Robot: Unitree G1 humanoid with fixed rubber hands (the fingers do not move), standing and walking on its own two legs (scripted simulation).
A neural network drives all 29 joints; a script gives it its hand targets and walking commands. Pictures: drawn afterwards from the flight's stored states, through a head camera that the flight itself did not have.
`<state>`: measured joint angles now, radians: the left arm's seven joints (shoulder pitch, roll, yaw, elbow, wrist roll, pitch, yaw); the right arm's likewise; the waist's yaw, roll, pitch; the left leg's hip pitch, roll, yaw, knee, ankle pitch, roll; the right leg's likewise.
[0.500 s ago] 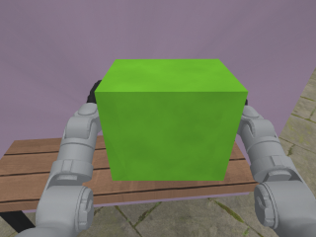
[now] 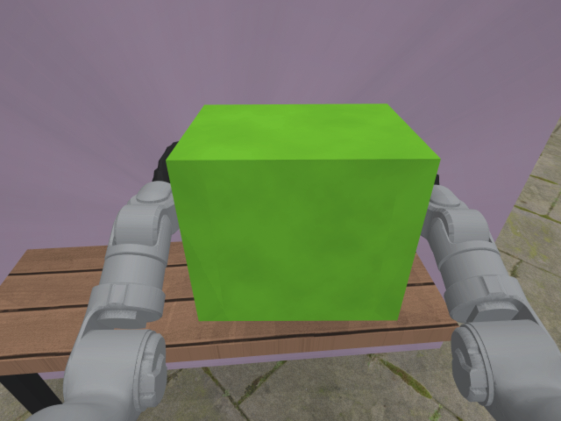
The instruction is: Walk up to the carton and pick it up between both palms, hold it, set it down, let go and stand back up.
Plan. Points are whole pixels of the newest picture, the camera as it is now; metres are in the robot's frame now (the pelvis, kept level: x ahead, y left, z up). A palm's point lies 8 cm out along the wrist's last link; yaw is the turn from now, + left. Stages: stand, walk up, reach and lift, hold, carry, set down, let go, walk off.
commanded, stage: hold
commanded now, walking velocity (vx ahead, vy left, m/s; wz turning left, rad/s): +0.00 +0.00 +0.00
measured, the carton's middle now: (296, 208) +0.37 -0.01 +0.18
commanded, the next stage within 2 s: none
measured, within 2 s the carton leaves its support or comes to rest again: neither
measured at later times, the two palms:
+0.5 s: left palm (164, 188) +0.38 +0.18 +0.21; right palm (422, 188) +0.38 -0.19 +0.21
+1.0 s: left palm (165, 190) +0.38 +0.18 +0.21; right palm (420, 190) +0.38 -0.19 +0.21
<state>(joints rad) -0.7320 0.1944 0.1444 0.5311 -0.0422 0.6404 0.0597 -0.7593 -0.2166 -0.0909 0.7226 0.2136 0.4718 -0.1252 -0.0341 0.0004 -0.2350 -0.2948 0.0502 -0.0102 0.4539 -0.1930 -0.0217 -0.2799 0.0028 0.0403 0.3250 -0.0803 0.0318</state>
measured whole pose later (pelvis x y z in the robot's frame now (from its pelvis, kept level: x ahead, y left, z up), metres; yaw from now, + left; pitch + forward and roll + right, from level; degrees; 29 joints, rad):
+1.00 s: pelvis +0.00 +0.00 +0.00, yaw +0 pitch +2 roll -1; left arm -0.73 0.19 0.16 0.50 -0.02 0.66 0.04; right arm -0.77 -0.22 -0.09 0.70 0.21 0.49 -0.13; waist -0.03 -0.01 -0.22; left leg -0.29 0.05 -0.01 0.45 -0.20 -0.02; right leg -0.27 0.00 0.04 0.32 -0.08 0.03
